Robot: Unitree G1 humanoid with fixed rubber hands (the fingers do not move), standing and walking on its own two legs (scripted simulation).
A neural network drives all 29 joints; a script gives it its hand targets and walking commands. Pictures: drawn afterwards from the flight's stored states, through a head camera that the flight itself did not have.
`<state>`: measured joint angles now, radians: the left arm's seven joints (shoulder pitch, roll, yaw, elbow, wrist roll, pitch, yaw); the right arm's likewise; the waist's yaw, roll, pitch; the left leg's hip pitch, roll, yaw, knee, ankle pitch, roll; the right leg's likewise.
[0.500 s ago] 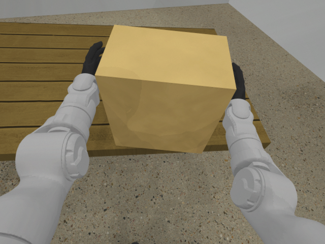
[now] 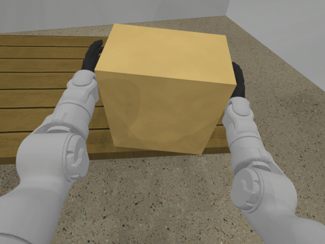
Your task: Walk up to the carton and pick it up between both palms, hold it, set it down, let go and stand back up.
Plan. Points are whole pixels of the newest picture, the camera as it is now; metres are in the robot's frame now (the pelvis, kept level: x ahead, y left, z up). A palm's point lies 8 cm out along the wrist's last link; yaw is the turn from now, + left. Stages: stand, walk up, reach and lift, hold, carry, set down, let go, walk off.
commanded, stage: reach and lift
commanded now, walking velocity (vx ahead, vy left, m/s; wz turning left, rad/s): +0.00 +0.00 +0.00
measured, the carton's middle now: (163, 97) +0.46 -0.01 +0.12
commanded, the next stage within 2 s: hold in 1.72 s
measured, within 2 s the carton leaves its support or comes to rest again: neither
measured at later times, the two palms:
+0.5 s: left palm (83, 64) +0.44 +0.17 +0.23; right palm (241, 89) +0.41 -0.18 +0.20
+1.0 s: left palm (75, 62) +0.42 +0.18 +0.25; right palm (247, 74) +0.41 -0.18 +0.24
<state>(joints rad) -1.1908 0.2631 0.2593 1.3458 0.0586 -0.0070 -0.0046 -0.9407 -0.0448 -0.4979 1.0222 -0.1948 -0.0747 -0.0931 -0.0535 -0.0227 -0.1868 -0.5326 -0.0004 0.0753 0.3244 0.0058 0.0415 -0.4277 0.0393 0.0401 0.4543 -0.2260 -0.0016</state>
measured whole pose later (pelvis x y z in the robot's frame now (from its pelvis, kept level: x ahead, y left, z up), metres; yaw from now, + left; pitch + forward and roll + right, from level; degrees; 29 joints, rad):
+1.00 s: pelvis -0.01 +0.00 +0.00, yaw +0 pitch +6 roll -1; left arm -1.03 0.22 0.26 0.78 0.06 0.54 0.04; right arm -1.02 -0.18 -0.16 0.97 0.16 0.23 -0.11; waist -0.05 -0.02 -0.21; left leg -0.43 0.00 0.08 0.31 0.01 0.04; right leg -0.33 0.04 0.04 0.45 -0.22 -0.01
